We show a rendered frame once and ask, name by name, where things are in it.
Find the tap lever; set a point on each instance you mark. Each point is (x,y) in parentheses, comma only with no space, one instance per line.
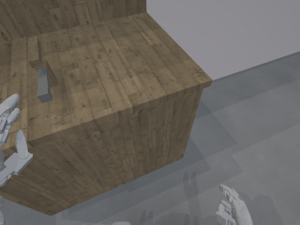
(44,92)

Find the left robot hand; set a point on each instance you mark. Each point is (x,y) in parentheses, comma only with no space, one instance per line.
(17,161)

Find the right robot hand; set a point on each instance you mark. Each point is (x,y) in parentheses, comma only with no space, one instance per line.
(235,213)

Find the counter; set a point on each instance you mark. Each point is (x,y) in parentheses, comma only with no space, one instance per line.
(124,97)

